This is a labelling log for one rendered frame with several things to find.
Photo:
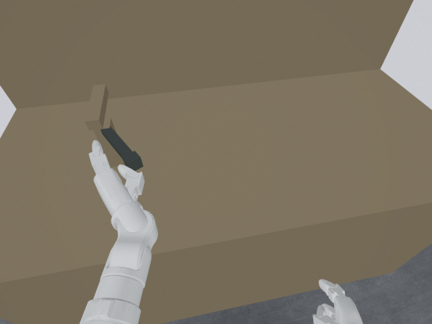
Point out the robot left hand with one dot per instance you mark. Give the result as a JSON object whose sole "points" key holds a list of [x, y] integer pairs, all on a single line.
{"points": [[113, 193]]}

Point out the counter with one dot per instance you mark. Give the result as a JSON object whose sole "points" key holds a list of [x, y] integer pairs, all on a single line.
{"points": [[276, 152]]}

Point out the robot right hand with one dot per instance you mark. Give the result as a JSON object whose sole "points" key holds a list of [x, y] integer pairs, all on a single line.
{"points": [[344, 310]]}

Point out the tap lever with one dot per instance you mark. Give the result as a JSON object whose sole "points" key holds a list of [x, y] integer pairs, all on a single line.
{"points": [[131, 159]]}

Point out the robot left forearm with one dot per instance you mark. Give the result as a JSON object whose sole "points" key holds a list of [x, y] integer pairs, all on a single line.
{"points": [[119, 292]]}

